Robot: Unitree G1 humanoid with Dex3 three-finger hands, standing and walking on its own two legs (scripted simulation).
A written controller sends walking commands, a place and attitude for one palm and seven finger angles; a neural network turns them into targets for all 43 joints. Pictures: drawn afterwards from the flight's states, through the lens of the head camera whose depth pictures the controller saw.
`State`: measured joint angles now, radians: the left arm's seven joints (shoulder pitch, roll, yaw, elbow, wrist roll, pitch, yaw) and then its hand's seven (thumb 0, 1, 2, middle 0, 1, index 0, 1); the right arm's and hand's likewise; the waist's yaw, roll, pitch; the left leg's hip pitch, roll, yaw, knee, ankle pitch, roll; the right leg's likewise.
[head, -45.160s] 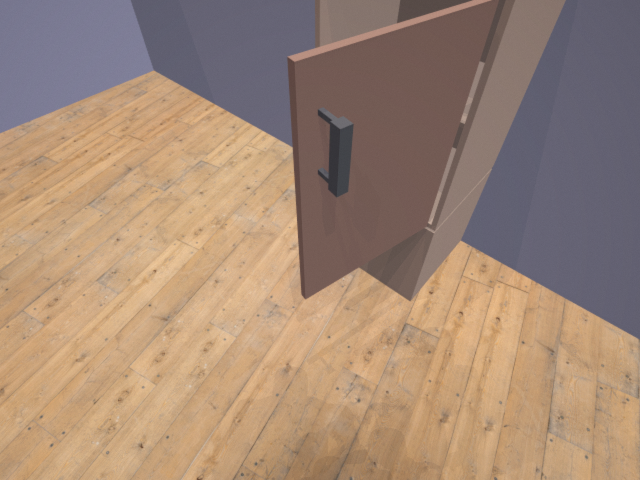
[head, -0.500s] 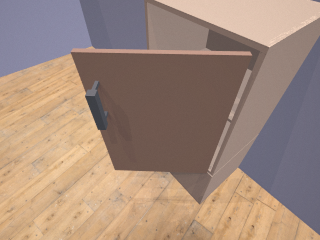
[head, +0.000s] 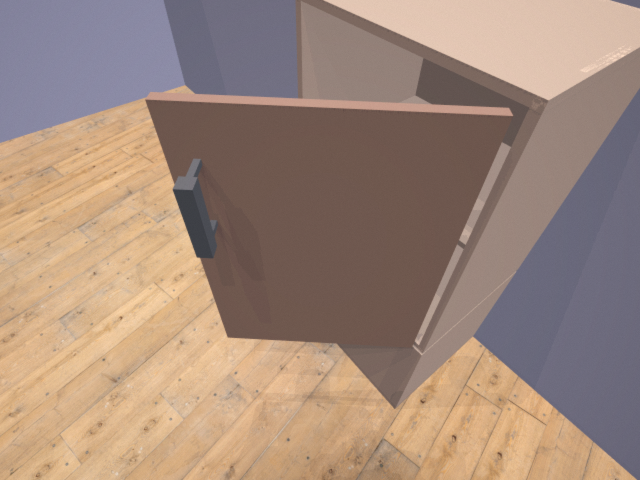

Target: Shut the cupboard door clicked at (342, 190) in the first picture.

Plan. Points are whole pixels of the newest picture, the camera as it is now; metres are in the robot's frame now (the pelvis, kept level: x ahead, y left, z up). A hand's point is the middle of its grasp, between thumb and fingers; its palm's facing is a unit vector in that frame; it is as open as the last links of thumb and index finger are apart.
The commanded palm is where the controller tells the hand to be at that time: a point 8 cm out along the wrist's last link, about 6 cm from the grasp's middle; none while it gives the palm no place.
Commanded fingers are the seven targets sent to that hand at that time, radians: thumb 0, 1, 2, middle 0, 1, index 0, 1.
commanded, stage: look again from close up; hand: left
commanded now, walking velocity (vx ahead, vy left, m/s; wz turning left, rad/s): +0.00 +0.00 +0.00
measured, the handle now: (201, 209) +0.43 +0.20 +0.09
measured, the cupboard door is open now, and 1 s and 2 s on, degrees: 48 48 48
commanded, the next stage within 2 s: raise the hand and make a fist in 0.08 s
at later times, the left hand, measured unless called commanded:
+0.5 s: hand (203, 418) +0.19 +0.15 +0.00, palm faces -0.01 -1.00 +0.04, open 6.6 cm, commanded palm +0.11 +0.22 -0.04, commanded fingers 0.00 0.90 0.90 -0.49 -0.62 -0.49 -0.62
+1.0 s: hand (181, 427) +0.18 +0.18 +0.00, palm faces -0.01 -1.00 -0.03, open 4.2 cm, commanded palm +0.14 +0.23 +0.02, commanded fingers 0.00 0.90 0.90 -0.95 -1.12 -0.95 -1.12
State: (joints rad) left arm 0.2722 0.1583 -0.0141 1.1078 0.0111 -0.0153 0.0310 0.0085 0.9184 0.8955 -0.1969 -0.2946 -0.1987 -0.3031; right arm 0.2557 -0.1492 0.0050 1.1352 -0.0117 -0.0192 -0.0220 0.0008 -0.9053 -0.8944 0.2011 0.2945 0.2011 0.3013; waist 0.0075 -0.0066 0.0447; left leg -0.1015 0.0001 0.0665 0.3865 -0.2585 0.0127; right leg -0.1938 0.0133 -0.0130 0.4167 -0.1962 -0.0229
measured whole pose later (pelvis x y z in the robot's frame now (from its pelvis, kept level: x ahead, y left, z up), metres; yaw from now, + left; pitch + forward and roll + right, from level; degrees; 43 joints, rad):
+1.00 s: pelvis -0.02 +0.00 -0.06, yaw +3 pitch +9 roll +0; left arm 0.47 0.24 0.12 -0.20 -0.28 -0.13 -0.24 0.02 0.90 0.90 -0.77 -0.92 -0.78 -0.93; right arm 0.30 -0.18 0.04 0.48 0.04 -0.15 -0.06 0.01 -0.90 -0.89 0.21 0.30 0.21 0.30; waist 0.00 0.04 -0.08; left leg -0.64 0.00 0.02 0.99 -0.51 0.01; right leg -0.69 -0.01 -0.06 0.97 -0.43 -0.03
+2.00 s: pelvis -0.01 +0.00 -0.02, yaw +3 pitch +0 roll +0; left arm 0.30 0.28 0.19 -0.19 -0.30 -0.01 -0.27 0.02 0.90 0.90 -1.30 -1.49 -1.30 -1.50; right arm 0.27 -0.25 0.05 0.55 0.04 -0.25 -0.08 0.01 -0.90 -0.89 0.20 0.30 0.20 0.30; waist 0.04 0.03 -0.03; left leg -0.30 -0.01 0.01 0.67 -0.38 0.02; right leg -0.35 -0.01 -0.07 0.65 -0.31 -0.02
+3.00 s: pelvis +0.00 +0.00 -0.02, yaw +3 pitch +2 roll +0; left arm -0.12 0.23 0.13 0.14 -0.23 0.00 -0.20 0.02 0.90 0.90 -1.30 -1.50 -1.30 -1.50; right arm 0.25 -0.25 0.04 0.61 0.05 -0.19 -0.08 0.01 -0.90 -0.89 0.20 0.30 0.20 0.30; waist 0.02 0.04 -0.02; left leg -0.30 -0.01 0.02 0.63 -0.37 0.01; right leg -0.36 -0.01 -0.06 0.64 -0.31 -0.03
